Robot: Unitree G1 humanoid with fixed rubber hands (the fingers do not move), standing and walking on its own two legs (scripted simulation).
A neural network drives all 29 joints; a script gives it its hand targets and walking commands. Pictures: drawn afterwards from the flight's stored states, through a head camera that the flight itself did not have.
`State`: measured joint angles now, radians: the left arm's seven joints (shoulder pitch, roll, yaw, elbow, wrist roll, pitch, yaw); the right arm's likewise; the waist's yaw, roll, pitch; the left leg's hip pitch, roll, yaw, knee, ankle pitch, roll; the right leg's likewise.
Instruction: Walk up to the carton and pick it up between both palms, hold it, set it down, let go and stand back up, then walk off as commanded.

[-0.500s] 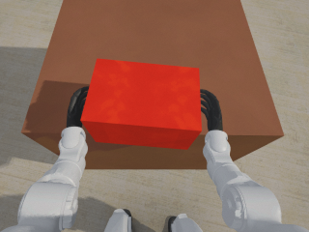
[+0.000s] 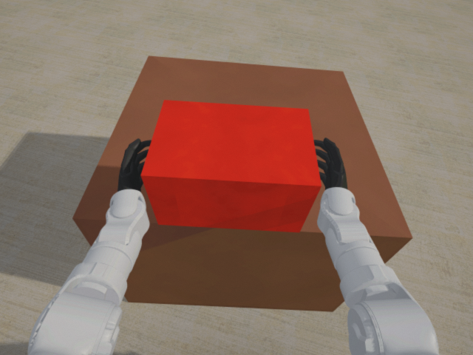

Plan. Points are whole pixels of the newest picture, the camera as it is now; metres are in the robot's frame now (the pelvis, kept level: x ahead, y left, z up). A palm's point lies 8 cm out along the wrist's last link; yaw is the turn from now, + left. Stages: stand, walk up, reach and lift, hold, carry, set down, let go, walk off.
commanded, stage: reach and lift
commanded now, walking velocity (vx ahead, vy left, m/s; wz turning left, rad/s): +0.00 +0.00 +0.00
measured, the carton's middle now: (232, 167) +0.45 +0.01 +0.07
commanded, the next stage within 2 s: hold in 1.48 s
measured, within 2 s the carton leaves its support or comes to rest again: neither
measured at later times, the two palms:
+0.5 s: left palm (117, 142) +0.41 +0.19 +0.16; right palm (349, 141) +0.41 -0.17 +0.18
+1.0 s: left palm (114, 129) +0.40 +0.19 +0.19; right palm (353, 129) +0.42 -0.17 +0.19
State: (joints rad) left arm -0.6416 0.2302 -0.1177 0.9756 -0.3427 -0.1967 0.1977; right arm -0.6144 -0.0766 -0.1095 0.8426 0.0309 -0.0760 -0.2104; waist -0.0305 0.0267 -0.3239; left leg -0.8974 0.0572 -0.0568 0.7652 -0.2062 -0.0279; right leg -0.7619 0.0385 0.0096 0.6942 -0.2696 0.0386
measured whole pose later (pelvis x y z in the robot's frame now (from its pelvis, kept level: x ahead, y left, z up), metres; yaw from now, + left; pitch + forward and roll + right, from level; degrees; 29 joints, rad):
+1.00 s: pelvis +0.03 -0.01 +0.04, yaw +3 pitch +2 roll -2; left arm -0.61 0.14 0.18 0.55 0.07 0.42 0.04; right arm -0.68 -0.10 -0.15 0.73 0.05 0.27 -0.16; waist -0.03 0.02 -0.17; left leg -0.35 0.04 -0.06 0.46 -0.15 -0.03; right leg -0.20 0.02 0.00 0.36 -0.20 0.03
